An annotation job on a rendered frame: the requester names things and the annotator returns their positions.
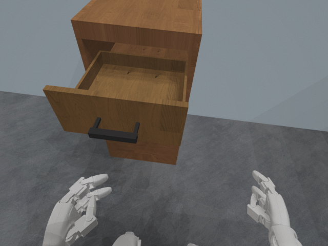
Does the right robot forearm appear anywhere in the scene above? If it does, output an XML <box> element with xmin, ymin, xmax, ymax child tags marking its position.
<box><xmin>269</xmin><ymin>225</ymin><xmax>302</xmax><ymax>246</ymax></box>

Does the cabinet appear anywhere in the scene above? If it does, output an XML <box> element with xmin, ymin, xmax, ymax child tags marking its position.
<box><xmin>71</xmin><ymin>0</ymin><xmax>202</xmax><ymax>165</ymax></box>

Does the robot right hand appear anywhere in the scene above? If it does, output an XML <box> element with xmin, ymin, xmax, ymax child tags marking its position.
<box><xmin>247</xmin><ymin>170</ymin><xmax>290</xmax><ymax>230</ymax></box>

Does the handle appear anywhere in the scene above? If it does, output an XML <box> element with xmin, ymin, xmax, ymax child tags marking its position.
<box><xmin>88</xmin><ymin>117</ymin><xmax>140</xmax><ymax>144</ymax></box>

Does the left robot thigh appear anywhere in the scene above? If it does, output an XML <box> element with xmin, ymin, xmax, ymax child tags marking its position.
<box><xmin>112</xmin><ymin>234</ymin><xmax>141</xmax><ymax>246</ymax></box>

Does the robot left hand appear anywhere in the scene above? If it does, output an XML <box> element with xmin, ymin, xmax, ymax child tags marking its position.
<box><xmin>43</xmin><ymin>174</ymin><xmax>112</xmax><ymax>246</ymax></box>

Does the drawer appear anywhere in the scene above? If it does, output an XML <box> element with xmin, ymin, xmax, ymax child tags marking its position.
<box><xmin>43</xmin><ymin>50</ymin><xmax>189</xmax><ymax>146</ymax></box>

